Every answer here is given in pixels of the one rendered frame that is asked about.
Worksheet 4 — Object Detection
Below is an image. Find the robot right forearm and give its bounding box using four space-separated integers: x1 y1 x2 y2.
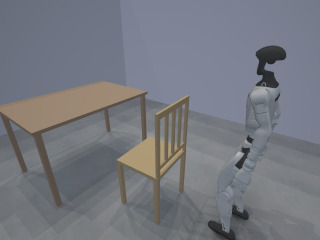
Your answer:
267 117 279 143

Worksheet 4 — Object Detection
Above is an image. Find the robot right foot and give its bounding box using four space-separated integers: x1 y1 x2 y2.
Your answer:
232 205 249 220

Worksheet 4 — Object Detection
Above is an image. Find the robot left forearm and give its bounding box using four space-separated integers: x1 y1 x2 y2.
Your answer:
242 129 268 172

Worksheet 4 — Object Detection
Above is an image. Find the table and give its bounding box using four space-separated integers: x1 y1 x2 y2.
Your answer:
0 81 148 207

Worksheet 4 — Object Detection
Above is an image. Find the right robot upper arm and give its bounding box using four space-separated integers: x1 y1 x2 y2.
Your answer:
272 80 281 120

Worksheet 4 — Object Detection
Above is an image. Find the left robot hand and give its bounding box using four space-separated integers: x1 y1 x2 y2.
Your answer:
231 167 252 193

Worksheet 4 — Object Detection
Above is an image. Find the left robot upper arm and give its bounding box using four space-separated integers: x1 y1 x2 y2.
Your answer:
250 87 272 139

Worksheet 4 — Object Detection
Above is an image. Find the right robot hand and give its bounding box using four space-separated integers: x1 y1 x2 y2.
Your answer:
258 143 268 161

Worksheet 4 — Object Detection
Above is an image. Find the robot head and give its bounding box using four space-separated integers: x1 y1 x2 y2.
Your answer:
255 45 286 88

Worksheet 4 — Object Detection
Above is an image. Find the chair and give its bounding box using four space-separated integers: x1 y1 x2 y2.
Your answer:
116 95 190 225

